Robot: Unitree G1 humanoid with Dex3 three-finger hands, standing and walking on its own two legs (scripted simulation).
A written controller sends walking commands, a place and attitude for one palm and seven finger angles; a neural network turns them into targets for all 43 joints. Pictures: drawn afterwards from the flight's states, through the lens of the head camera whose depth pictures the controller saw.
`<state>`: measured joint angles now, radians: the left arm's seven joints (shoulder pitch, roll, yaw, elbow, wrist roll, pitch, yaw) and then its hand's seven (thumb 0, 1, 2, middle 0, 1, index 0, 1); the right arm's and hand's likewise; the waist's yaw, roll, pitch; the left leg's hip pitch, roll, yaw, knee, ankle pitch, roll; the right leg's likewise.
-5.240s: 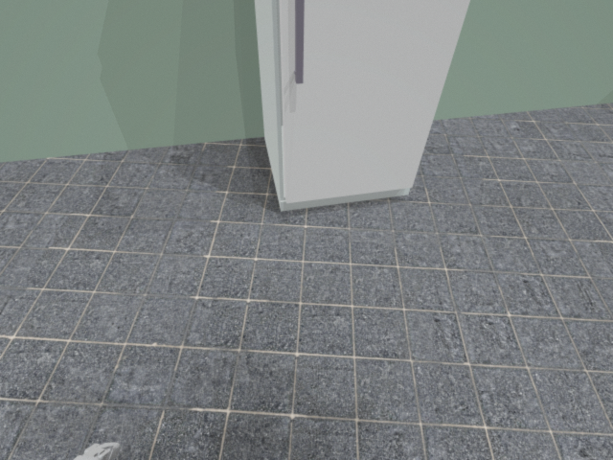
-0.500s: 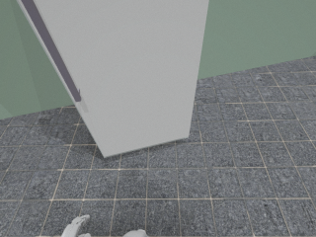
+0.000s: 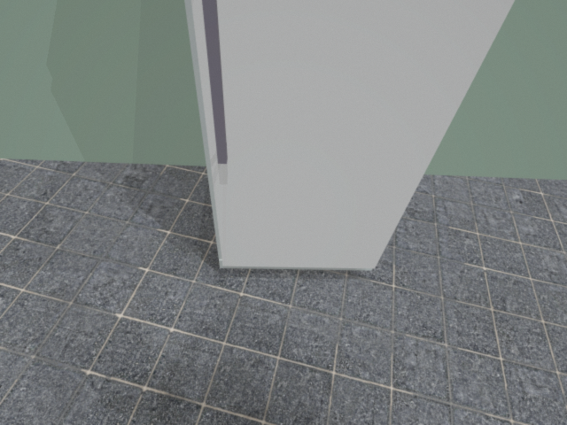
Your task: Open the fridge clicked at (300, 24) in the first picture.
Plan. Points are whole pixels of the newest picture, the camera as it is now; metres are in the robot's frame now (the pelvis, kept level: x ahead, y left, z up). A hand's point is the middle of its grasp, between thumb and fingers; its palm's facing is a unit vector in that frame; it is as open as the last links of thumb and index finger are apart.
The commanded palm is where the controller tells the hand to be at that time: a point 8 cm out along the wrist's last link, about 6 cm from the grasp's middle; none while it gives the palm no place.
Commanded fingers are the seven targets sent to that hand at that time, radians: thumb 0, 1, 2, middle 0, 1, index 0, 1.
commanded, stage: take the last steps up to it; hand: left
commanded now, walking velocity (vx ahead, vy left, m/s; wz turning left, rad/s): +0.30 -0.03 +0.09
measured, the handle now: (216, 58) +0.72 +0.20 +0.15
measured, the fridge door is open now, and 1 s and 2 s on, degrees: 0 0 0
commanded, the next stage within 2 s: come to a stop and stand still in 0.82 s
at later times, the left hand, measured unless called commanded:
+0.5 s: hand out of the picture +0.02 +0.12 -0.17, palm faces +0.16 -0.98 -0.13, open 7.4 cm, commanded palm none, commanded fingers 0.00 0.90 0.90 -0.20 -0.30 -0.20 -0.30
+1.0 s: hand (172, 323) +0.31 +0.22 -0.17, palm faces +0.07 -0.98 -0.21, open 7.4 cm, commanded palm none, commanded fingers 0.00 0.90 0.90 -0.20 -0.30 -0.20 -0.30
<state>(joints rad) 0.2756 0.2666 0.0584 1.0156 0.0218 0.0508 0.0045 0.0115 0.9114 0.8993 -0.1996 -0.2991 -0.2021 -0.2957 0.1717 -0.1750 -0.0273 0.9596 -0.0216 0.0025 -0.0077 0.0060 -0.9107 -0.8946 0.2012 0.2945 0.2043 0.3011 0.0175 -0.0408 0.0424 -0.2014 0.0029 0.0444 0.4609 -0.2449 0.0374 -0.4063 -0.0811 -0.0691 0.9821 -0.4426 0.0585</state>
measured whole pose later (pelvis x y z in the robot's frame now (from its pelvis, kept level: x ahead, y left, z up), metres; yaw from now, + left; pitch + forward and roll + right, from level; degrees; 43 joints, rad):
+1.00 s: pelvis +0.24 +0.03 +0.00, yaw +3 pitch -1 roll +1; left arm 0.17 0.19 0.05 1.03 0.02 -0.01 0.01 0.01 0.91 0.90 -0.20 -0.30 -0.20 -0.30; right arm 0.29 -0.14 -0.04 1.09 -0.03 -0.04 -0.02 0.00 -0.93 -0.89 0.20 0.29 0.20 0.30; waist -0.02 -0.02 0.03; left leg -0.13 0.03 0.18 0.40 -0.26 0.02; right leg -0.43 -0.09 -0.08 0.70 -0.26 0.02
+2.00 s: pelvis +0.20 +0.04 +0.00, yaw +3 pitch -2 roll +0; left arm 0.31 0.11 -0.01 1.14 0.01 0.00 0.04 0.01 0.91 0.90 -0.20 -0.30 -0.20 -0.30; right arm 0.30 -0.14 -0.02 1.16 -0.01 0.01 -0.02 0.00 -0.92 -0.89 0.20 0.29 0.20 0.30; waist -0.01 0.00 0.02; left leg -0.21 0.01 0.09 0.38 -0.14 0.02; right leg -0.15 -0.01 -0.05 0.43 -0.25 -0.01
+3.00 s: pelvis +0.23 +0.05 +0.00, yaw +4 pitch -1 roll +0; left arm 0.28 0.18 -0.01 1.08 0.02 -0.02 0.03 0.01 0.91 0.90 -0.20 -0.30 -0.20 -0.30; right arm 0.22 -0.18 0.01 1.09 -0.01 -0.02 -0.02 0.01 -0.91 -0.89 0.20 0.29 0.20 0.30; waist 0.00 -0.01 0.02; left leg -0.24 -0.01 0.09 0.47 -0.22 0.04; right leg -0.15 -0.03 -0.05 0.47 -0.31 0.01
